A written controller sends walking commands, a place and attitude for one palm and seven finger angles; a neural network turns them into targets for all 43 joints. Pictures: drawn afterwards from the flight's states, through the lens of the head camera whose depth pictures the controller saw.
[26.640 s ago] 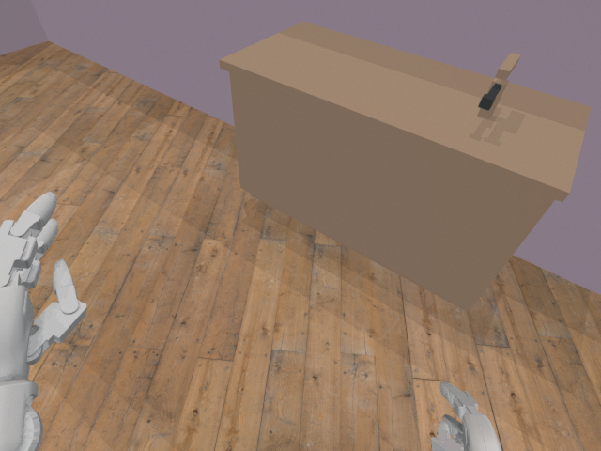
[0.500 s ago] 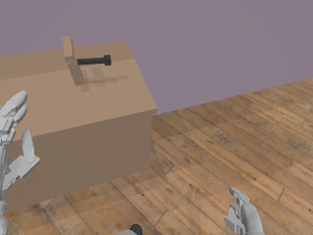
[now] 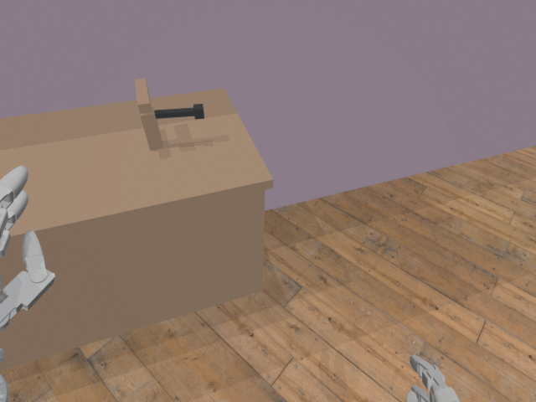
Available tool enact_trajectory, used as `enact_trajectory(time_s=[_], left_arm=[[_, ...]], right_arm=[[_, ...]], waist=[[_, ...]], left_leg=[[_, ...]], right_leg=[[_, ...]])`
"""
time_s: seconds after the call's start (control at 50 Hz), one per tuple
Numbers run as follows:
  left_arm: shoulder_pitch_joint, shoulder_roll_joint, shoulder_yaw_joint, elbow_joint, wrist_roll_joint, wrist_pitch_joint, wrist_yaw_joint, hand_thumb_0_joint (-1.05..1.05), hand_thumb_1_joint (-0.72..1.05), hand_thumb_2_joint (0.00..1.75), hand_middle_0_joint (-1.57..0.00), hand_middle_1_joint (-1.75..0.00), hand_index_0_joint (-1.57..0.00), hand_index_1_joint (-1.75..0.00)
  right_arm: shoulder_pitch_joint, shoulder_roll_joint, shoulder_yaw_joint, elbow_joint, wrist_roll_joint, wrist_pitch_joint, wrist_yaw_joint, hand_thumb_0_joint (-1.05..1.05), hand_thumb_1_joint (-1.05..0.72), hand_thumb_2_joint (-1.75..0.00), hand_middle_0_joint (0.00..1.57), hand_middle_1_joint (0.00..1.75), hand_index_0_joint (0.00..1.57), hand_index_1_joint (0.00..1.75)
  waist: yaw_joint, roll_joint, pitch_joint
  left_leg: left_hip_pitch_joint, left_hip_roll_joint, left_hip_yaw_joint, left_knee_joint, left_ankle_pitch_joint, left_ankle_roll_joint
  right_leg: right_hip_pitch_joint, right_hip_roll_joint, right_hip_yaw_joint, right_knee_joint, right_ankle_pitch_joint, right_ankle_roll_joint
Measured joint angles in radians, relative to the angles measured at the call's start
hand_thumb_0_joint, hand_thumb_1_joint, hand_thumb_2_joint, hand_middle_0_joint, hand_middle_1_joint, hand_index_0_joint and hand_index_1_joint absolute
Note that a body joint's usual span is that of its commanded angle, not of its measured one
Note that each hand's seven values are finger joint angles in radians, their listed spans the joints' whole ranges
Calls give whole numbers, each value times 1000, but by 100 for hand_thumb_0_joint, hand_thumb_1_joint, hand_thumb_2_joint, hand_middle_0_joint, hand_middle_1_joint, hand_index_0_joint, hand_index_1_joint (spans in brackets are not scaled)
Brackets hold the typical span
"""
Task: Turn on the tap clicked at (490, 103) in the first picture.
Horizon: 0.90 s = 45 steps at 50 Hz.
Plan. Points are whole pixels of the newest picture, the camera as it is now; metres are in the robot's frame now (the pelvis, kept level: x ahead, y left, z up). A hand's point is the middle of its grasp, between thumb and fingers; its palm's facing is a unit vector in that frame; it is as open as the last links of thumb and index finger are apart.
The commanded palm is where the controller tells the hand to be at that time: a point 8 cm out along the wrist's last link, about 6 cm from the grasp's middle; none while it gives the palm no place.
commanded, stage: stop stepping back and stand still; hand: left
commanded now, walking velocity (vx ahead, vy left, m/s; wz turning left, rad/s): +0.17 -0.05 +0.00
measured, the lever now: (198, 111) +0.79 +0.21 +0.04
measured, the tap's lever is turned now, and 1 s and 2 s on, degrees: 81 81 81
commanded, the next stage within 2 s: stand and check the lever's angle in 0.80 s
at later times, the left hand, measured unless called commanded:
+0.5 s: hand (79, 271) +0.23 +0.23 +0.16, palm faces +0.36 -0.84 -0.41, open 7.4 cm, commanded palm +0.17 +0.27 +0.18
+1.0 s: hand (63, 268) +0.23 +0.25 +0.15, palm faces +0.38 -0.85 -0.36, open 7.4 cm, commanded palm +0.18 +0.29 +0.18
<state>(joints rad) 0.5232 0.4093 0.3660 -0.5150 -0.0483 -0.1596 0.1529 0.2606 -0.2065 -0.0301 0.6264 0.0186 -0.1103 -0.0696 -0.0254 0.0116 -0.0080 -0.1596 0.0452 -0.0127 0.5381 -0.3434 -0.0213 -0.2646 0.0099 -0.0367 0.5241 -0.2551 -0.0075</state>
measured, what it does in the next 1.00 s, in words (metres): stands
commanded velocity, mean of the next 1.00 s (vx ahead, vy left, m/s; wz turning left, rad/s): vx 0.01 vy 0.00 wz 0.00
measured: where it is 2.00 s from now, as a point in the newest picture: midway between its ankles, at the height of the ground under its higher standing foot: outside the picture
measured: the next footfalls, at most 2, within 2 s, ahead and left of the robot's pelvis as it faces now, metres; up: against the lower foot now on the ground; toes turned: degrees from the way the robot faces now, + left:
none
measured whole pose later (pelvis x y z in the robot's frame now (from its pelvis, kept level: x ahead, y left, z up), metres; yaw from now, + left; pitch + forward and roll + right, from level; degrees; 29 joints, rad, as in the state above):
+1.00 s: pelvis +0.02 +0.01 +0.01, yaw +0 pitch -2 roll -1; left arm 0.47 0.35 0.30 -0.44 -0.05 -0.12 0.14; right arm 0.18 -0.19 0.00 0.59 0.00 -0.04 -0.07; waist 0.01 0.01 0.02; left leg -0.15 0.01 0.03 0.45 -0.28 0.02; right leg -0.18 0.03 -0.01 0.39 -0.18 -0.01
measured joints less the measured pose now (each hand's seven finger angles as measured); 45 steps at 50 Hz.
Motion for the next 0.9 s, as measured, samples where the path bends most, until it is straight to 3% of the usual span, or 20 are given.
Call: enact_trajectory(time_s=[0.1, 0.14, 0.18, 0.26, 0.3, 0.34, 0.42, 0.56, 0.68, 0.9], left_arm=[[-82, -70, -27, 85, 5, 15, 1, 1, 89, 90, -21, -31, -21, -30], [-107, -98, -54, 98, 5, 32, 0, 1, 89, 90, -21, -30, -21, -30], [-108, -103, -65, 90, 3, 43, 0, 1, 89, 90, -21, -30, -21, -30], [-89, -75, -63, 75, 21, 52, 2, 1, 89, 90, -21, -31, -21, -30], [-86, -49, -51, 50, 22, 48, 3, 1, 89, 90, -21, -31, -21, -30], [-83, -22, -26, 24, 22, 25, 3, 1, 89, 90, -21, -31, -21, -30], [-72, -34, -21, 31, 8, -7, -7, 1, 89, 90, -21, -31, -21, -30], [8, -51, -42, 42, -7, 12, -14, 1, 89, 90, -21, -31, -21, -30], [-43, -51, -44, 37, 3, 23, 0, 1, 89, 90, -21, -31, -21, -30], [-51, -62, -62, 72, -4, 27, -13, 1, 89, 90, -21, -31, -21, -30]], right_arm=[[-8, 8, 13, 43, -1, 30, 8, 1, -91, -90, 20, 30, 21, 30], [-19, 8, 19, 50, -4, 39, 8, 1, -91, -90, 20, 30, 21, 30], [-33, 16, 31, 47, -13, 40, 4, 1, -91, -90, 20, 30, 21, 30], [-21, 47, 39, 22, -20, 17, 3, 1, -91, -90, 20, 30, 21, 30], [-8, 53, 44, 10, -20, 3, 8, 1, -91, -90, 20, 30, 21, 30], [-12, 52, 47, 5, -19, -3, 17, 1, -91, -90, 20, 30, 21, 30], [-50, 23, 24, 22, -11, 21, 34, 1, -91, -90, 20, 30, 21, 30], [-67, -11, -1, 6, -7, 51, 11, 1, -91, -90, 20, 30, 21, 30], [-82, -13, -1, -13, -7, 39, -4, 1, -91, -90, 20, 30, 20, 30], [-106, 19, 24, -44, -10, 59, 7, 1, -91, -90, 20, 30, 21, 30]], waist=[[29, 27, -13], [30, 14, -1], [31, -19, 17], [7, -41, 15], [1, -37, 19], [4, -31, 32], [-4, 13, 54], [12, -9, 59], [36, -18, 58], [28, 0, 26]], left_leg=[[-73, 9, -6, 156, -114, 48], [-75, -3, 15, 132, -96, 58], [-53, -19, 31, 102, -14, 43], [-18, -28, 34, 36, 2, 23], [-13, -25, 19, 14, 13, 14], [-27, -19, 13, 38, 1, 3], [-68, -5, -1, 96, -7, 17], [-15, -27, 30, -38, 49, 22], [7, -30, 32, -64, 53, 26], [10, -27, 45, -77, 59, 33]], right_leg=[[-15, 18, -17, 29, 24, -21], [-17, 9, -18, 47, 13, -21], [-32, -3, 5, 101, -31, -19], [-71, 3, 19, 240, -131, 1], [-30, 4, 3, 135, -98, 8], [12, 10, -3, 15, 15, -6], [21, 31, -22, -13, 22, -40], [49, 19, 5, -48, 22, -21], [75, 18, 7, -82, 33, -15], [85, 21, 21, -120, 58, -8]])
